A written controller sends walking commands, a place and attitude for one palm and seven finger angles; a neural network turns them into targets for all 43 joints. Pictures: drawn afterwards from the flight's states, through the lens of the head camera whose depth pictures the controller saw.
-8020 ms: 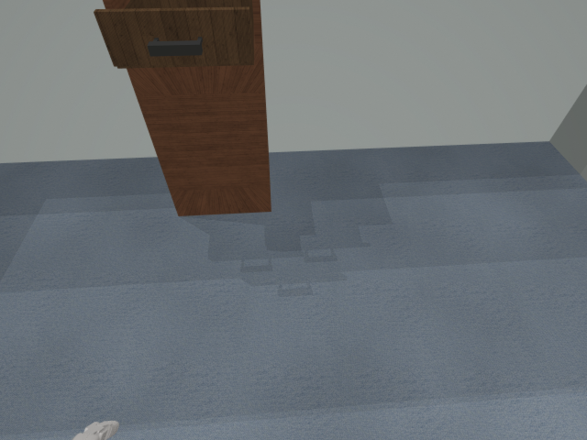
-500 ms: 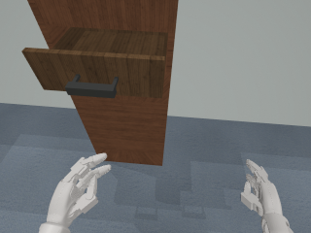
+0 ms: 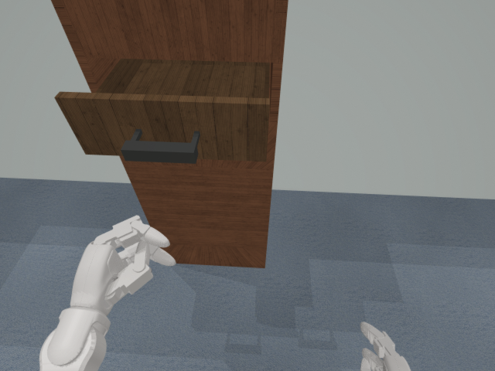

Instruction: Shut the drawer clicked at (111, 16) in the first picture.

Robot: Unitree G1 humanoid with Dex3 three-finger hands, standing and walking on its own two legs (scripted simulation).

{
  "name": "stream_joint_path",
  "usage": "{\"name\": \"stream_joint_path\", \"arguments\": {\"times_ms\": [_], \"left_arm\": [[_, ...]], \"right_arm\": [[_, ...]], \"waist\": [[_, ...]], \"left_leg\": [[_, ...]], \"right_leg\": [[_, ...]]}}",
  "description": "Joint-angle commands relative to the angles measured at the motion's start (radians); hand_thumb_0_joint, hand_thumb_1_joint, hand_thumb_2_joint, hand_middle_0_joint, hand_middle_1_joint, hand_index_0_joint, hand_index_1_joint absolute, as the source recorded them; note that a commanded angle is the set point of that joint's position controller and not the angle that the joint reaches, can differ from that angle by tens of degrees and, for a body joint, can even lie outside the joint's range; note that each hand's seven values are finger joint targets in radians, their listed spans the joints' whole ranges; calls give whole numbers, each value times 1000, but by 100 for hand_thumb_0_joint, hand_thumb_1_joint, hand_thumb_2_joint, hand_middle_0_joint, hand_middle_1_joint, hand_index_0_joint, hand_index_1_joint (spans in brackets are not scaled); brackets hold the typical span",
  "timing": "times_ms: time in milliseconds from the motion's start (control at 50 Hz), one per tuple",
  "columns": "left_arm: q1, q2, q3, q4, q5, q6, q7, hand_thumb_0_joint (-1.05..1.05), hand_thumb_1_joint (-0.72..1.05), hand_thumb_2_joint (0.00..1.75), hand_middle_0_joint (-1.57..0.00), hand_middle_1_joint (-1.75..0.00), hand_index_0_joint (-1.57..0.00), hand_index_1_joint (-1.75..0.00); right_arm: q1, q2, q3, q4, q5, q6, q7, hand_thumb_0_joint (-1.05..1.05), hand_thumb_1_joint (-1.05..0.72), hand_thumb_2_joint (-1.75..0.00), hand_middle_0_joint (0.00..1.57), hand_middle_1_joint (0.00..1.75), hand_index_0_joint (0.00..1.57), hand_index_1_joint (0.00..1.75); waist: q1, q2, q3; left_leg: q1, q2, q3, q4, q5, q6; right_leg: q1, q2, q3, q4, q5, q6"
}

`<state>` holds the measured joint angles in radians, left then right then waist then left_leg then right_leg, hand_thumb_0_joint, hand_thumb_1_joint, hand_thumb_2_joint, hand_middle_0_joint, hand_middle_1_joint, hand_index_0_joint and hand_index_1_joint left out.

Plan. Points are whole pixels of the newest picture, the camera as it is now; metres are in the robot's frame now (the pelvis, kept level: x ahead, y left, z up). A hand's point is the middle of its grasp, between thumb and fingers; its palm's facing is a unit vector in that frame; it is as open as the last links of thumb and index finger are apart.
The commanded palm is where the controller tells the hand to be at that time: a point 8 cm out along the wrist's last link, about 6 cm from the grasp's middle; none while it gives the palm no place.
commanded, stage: raise the hand and make a fist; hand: left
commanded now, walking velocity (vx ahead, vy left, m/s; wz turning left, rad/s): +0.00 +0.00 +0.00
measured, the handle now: (163, 143) +0.48 +0.18 +0.11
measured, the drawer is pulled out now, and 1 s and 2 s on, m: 0.15 0.15 0.15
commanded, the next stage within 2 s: bring the fist close to the handle in 1.02 s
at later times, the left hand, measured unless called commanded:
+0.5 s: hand (136, 213) +0.27 +0.15 +0.19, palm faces -0.02 -1.00 -0.08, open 3.2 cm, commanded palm +0.24 +0.20 +0.20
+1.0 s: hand (134, 190) +0.28 +0.15 +0.21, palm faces +0.01 -1.00 -0.06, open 3.2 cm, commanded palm +0.25 +0.20 +0.21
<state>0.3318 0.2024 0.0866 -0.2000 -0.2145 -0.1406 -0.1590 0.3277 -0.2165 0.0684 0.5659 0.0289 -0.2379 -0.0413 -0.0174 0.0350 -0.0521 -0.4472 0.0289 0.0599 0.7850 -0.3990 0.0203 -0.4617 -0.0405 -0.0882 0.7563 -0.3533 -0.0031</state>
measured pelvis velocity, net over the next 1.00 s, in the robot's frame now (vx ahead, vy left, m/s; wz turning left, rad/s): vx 0.01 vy -0.02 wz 0.01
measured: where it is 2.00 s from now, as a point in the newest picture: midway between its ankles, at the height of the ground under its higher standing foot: outside the picture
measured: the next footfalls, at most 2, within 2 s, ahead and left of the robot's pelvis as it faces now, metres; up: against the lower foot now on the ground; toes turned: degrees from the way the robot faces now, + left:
none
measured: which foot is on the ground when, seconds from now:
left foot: down 0.00-1.00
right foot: down 0.00-1.00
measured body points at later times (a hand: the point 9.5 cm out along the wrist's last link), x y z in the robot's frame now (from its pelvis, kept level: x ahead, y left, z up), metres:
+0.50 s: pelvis +0.02 -0.01 +0.02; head -0.01 -0.03 +0.47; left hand +0.26 +0.20 +0.19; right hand +0.23 -0.20 -0.03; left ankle +0.01 +0.10 -0.71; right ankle +0.02 -0.12 -0.71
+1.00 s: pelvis +0.01 -0.02 +0.03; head -0.03 -0.04 +0.48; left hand +0.28 +0.20 +0.21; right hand +0.21 -0.24 -0.04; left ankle +0.01 +0.10 -0.71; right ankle +0.02 -0.12 -0.71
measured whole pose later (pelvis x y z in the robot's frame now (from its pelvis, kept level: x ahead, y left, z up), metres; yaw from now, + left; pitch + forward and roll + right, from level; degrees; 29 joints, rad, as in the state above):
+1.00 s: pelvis +0.01 -0.02 +0.03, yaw +0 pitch -5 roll +0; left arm -0.05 0.25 0.20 -0.19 -0.24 0.26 -0.18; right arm 0.18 -0.26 0.08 0.62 0.06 -0.17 -0.08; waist 0.04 0.05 0.00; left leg -0.12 0.03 0.05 0.47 -0.26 -0.01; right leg -0.14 -0.02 -0.10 0.48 -0.25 -0.03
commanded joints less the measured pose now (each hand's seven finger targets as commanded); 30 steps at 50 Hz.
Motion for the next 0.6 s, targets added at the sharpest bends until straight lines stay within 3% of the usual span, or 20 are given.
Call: {"name": "stream_joint_path", "arguments": {"times_ms": [0,60,120,160,220,260,320,360,420,460,480,520,540,560,580], "left_arm": [[-143,59,-1,-277,-2,-49,19,0,90,90,-110,-127,-110,-127],[-187,94,16,-283,10,-21,28,0,90,90,-116,-134,-116,-134],[-219,91,28,-317,11,11,36,0,90,90,-122,-140,-122,-140],[-243,114,51,-291,12,43,37,0,90,90,-126,-145,-126,-145],[-281,109,66,-306,0,92,26,0,90,90,-132,-151,-132,-151],[-330,104,53,-296,-1,131,16,0,90,90,-136,-156,-136,-156],[-360,104,61,-336,-8,182,3,0,90,90,-140,-160,-140,-160],[-386,106,67,-296,-15,221,-5,0,90,90,-140,-160,-140,-160],[-436,130,99,-335,-21,267,-12,0,90,90,-140,-160,-140,-160],[-468,153,125,-321,-26,293,-16,0,90,90,-140,-160,-140,-160],[-500,151,121,-342,-26,303,-17,0,90,90,-140,-160,-140,-160],[-547,138,110,-347,-30,324,-19,0,90,90,-140,-160,-140,-160],[-566,135,109,-337,-36,337,-20,0,90,90,-140,-160,-140,-160],[-589,159,127,-306,-38,350,-21,0,90,90,-140,-160,-140,-160],[-626,155,124,-297,-40,364,-23,0,90,90,-140,-160,-140,-160]], "right_arm": [[-166,-131,-65,-190,10,-100,-6,0,-90,-90,20,30,20,30],[-160,-140,-65,-175,10,-106,-12,0,-90,-90,20,30,20,30],[-162,-134,-64,-171,13,-108,-16,0,-90,-90,20,30,20,30],[-170,-138,-60,-159,11,-97,-18,0,-90,-90,20,30,20,30],[-189,-131,-53,-161,15,-83,-21,0,-90,-90,20,30,20,30],[-205,-131,-46,-154,17,-72,-21,0,-90,-90,20,30,20,30],[-223,-123,-40,-159,18,-61,-22,0,-90,-90,20,30,20,30],[-235,-125,-34,-146,20,-46,-22,0,-90,-90,20,30,20,30],[-263,-120,-28,-151,21,-29,-24,0,-90,-90,20,30,20,30],[-277,-122,-25,-140,22,-17,-25,0,-90,-90,20,30,20,30],[-290,-117,-23,-143,25,-13,-25,0,-90,-90,20,30,20,30],[-305,-111,-16,-140,27,-8,-26,0,-90,-90,20,30,20,30],[-312,-111,-14,-137,28,-4,-28,0,-90,-90,20,30,20,30],[-317,-119,-15,-128,30,-1,-31,0,-90,-90,20,30,20,30],[-325,-118,-12,-124,30,3,-33,0,-90,-90,20,30,20,30]], "waist": [[33,-7,-107],[31,-47,-102],[47,13,-121],[45,-41,-103],[59,-2,-110],[57,-9,-90],[66,9,-129],[62,-50,-97],[73,-20,-126],[74,-62,-122],[73,-22,-119],[71,-1,-118],[71,-15,-109],[69,-66,-93],[69,-48,-94]], "left_leg": [[67,-11,-84,-204,121,-2],[91,-12,-86,-219,138,3],[146,-16,-81,-241,199,-3],[157,-17,-81,-252,226,1],[200,-22,-70,-271,283,-4],[218,-23,-70,-285,293,-3],[272,-26,-63,-297,352,-4],[271,-26,-65,-309,349,-1],[303,-30,-60,-324,375,-2],[311,-30,-57,-328,382,3],[321,-32,-54,-335,382,2],[342,-34,-56,-345,378,-1],[341,-35,-58,-349,363,1],[333,-32,-59,-352,349,4],[335,-37,-59,-360,334,6]], "right_leg": [[96,37,5,-147,39,-11],[120,39,8,-170,57,-8],[160,37,3,-181,129,-14],[180,41,4,-199,162,-12],[222,40,4,-218,234,-15],[235,42,5,-237,247,-16],[278,40,5,-250,323,-16],[282,43,3,-271,324,-13],[316,38,6,-281,360,-14],[329,39,11,-298,371,-11],[331,35,13,-302,372,-13],[331,35,10,-311,365,-14],[326,36,9,-319,349,-12],[324,38,13,-333,330,-9],[326,35,17,-340,316,-9]]}}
